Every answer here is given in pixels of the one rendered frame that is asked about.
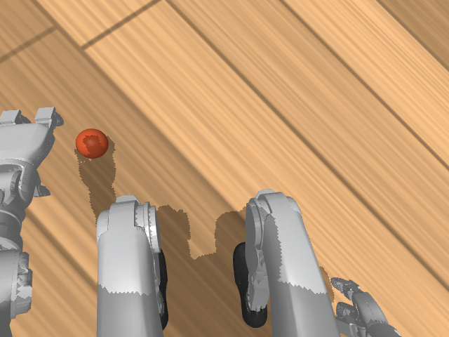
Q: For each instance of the right robot arm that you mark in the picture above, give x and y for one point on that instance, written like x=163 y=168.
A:
x=382 y=330

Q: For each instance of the right robot foot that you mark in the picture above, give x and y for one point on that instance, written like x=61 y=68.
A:
x=251 y=318

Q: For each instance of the left robot arm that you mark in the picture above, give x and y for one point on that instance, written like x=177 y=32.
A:
x=17 y=184

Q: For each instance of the ball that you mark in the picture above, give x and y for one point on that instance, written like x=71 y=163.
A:
x=92 y=143

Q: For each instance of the left robot hand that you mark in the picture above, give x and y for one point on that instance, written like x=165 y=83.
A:
x=26 y=141

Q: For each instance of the right robot hand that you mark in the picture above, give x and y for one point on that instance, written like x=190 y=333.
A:
x=353 y=320

